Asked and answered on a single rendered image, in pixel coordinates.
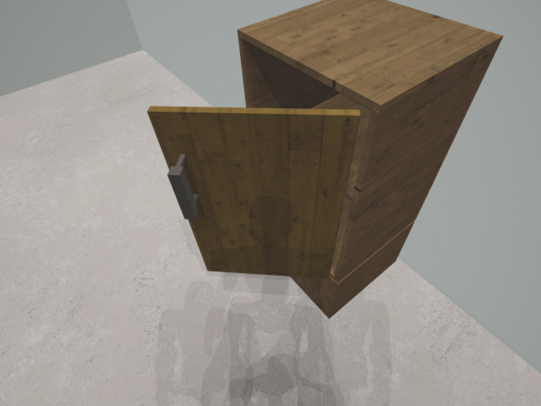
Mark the cupboard door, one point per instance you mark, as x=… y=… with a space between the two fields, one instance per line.
x=271 y=183

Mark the handle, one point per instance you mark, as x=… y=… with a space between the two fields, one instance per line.
x=180 y=185

